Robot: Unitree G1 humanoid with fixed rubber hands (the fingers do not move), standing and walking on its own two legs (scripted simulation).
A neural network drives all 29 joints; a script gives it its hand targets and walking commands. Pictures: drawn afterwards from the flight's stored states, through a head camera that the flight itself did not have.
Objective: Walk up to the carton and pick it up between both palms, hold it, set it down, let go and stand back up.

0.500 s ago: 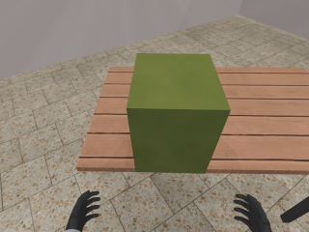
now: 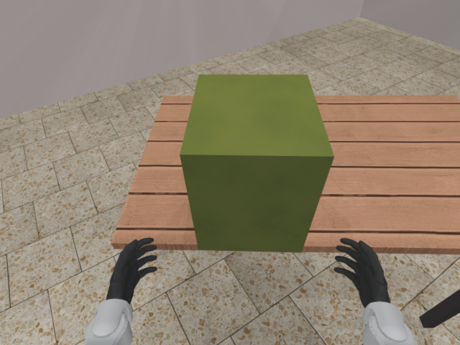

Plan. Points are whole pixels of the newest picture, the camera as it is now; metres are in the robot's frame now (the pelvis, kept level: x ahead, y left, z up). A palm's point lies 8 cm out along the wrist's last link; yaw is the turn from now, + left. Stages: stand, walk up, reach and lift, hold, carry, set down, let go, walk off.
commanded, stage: reach and lift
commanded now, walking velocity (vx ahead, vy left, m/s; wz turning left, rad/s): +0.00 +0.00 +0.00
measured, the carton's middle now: (251, 165) +0.47 -0.02 +0.05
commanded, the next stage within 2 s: none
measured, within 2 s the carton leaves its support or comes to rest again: neither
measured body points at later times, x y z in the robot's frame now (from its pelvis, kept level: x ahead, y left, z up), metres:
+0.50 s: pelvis +0.01 +0.00 +0.00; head +0.00 +0.01 +0.45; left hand +0.30 +0.22 +0.06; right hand +0.28 -0.22 +0.06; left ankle +0.00 +0.13 -0.74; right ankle +0.01 -0.11 -0.74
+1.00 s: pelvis -0.01 +0.00 +0.00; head +0.00 +0.01 +0.45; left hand +0.37 +0.21 +0.13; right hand +0.35 -0.24 +0.13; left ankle +0.00 +0.13 -0.74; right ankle +0.01 -0.11 -0.74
